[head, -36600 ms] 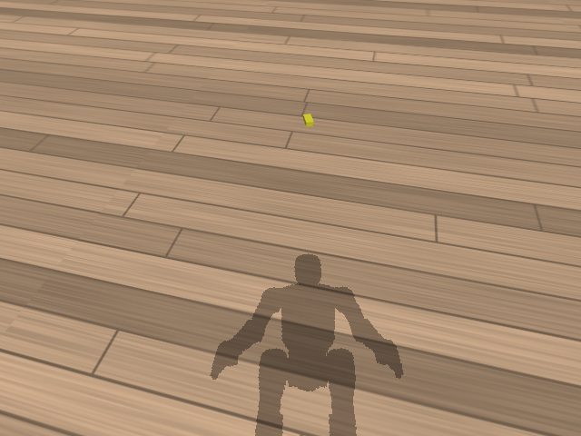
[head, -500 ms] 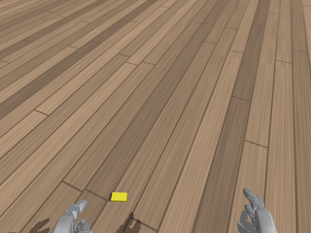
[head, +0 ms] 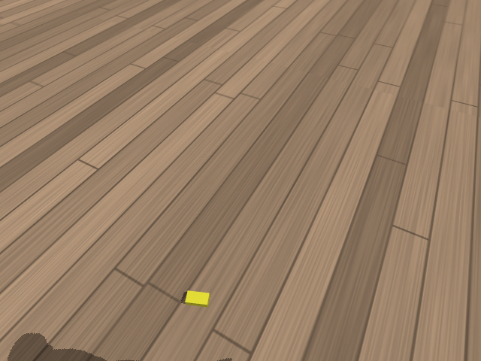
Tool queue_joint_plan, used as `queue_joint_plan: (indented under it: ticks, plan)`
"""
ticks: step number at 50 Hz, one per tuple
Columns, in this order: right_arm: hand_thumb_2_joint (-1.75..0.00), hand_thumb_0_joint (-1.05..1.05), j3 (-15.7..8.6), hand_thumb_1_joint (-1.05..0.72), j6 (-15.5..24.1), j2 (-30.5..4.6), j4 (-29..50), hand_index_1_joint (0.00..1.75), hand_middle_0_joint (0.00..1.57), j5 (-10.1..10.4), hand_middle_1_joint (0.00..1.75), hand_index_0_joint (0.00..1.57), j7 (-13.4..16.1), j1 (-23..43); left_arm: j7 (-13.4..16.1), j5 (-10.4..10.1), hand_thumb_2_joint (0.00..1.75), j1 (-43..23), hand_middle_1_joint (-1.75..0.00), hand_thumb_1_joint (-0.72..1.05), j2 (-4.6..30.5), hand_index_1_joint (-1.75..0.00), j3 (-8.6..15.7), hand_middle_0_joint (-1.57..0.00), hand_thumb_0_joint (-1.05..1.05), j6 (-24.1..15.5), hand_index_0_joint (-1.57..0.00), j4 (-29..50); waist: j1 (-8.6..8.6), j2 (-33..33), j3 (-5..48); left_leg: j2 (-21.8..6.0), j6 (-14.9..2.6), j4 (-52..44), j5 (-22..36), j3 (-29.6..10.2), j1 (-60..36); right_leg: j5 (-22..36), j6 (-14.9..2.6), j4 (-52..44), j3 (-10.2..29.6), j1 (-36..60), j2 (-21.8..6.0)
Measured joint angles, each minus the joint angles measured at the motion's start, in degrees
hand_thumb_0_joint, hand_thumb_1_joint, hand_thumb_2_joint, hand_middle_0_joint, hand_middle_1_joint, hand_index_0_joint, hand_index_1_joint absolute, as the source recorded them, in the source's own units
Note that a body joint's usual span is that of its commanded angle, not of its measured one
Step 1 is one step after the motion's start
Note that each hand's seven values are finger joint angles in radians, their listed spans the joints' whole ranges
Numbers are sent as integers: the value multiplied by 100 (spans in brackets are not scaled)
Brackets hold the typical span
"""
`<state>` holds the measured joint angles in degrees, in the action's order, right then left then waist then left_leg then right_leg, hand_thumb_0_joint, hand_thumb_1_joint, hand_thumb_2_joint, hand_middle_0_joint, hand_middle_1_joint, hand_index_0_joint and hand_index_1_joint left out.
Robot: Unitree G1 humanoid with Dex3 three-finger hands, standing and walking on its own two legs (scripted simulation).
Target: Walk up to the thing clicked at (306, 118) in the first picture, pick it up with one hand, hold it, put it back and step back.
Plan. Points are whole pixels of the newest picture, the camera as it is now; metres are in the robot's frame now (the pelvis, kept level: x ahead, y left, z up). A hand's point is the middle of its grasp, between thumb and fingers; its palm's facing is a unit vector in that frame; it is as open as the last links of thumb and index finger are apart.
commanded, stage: stand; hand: left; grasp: from above
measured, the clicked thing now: (197, 298) +0.47 +0.22 -0.74
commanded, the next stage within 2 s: none
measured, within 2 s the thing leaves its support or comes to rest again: neither
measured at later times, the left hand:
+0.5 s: hand out of the picture +0.03 +0.22 -0.14, palm faces +0.05 -0.94 -0.34, open 7.4 cm
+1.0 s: hand out of the picture +0.05 +0.21 -0.14, palm faces +0.03 -0.94 -0.33, open 7.4 cm
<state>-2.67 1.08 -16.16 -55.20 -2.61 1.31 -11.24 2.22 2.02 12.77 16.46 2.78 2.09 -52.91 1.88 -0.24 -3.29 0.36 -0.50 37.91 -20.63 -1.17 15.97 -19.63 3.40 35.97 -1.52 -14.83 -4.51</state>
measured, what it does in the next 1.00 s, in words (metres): stands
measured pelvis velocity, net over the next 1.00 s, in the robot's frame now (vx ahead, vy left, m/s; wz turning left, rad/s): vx -0.01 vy -0.03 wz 0.01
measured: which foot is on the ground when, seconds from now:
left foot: down 0.00-1.00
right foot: down 0.00-1.00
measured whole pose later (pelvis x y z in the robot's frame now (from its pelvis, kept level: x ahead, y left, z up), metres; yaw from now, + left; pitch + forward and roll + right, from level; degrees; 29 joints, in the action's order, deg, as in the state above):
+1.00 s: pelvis -0.01 -0.03 +0.02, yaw +1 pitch -4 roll +0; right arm -0.7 0.1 -18.1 -65.1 -1.1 0.6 -8.2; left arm 0.6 1.3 6.8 17.4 1.6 -0.2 -65.9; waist 0.6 1.2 -3.6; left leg -1.8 2.2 20.3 -10.7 -2.7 5.9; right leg -11.1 1.1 20.2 -3.5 -5.2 -2.2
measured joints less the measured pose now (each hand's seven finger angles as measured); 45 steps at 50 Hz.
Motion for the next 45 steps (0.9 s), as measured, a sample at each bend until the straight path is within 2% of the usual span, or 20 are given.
queue_joint_plan:
  ticks: [8,17,31,45]
  plan:
    - [-90,1,73,-90,-84,92,-419,30,20,82,30,20,17,139,-26,-10,90,-123,-30,90,-59,-30,-62,-20,1,-45,-20,-711,-7,49,-41,26,23,-820,434,-28,-566,398,-4,-778,-58,564,-18]
    - [-90,0,65,-90,-100,40,-696,30,20,112,30,20,-18,240,-55,-6,90,-254,-30,90,-32,-30,-78,-20,0,-136,-20,-1091,-38,107,-15,-11,92,-1374,756,-77,-896,648,-61,-1229,-120,861,23]
    - [-90,0,88,-91,-146,-134,-889,30,20,134,30,20,-63,233,-100,-20,90,-437,-30,90,45,-30,-85,-20,0,-212,-20,-1231,-98,121,-22,-158,211,-1579,915,-163,-964,821,-175,-1493,-210,973,176]
    - [-90,0,172,-91,-98,-185,-979,30,20,146,30,20,-67,247,-153,-63,90,-556,-30,90,86,-30,-105,-20,0,-211,-20,-1298,-120,126,-40,-200,262,-1731,986,-148,-1003,843,-223,-1540,-197,952,216]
